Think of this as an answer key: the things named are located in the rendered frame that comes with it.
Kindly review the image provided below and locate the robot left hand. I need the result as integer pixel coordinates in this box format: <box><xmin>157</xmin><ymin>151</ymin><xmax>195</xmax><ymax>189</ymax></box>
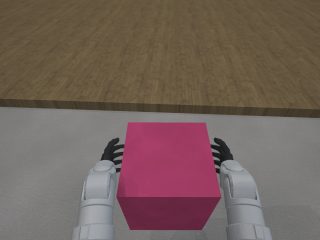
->
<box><xmin>100</xmin><ymin>138</ymin><xmax>125</xmax><ymax>173</ymax></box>

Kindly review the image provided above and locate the carton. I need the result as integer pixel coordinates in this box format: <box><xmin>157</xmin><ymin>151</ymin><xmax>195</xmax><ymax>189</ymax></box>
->
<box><xmin>116</xmin><ymin>122</ymin><xmax>221</xmax><ymax>230</ymax></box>

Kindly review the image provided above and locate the robot right hand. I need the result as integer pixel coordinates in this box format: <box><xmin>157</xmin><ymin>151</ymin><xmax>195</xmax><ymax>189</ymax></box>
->
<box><xmin>210</xmin><ymin>137</ymin><xmax>234</xmax><ymax>174</ymax></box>

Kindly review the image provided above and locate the right robot forearm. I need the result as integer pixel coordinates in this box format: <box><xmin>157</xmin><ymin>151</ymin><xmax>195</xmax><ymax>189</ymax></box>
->
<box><xmin>219</xmin><ymin>160</ymin><xmax>273</xmax><ymax>240</ymax></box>

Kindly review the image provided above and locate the left robot forearm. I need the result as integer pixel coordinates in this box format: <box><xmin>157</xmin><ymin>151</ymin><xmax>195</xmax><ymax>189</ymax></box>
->
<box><xmin>70</xmin><ymin>160</ymin><xmax>117</xmax><ymax>240</ymax></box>

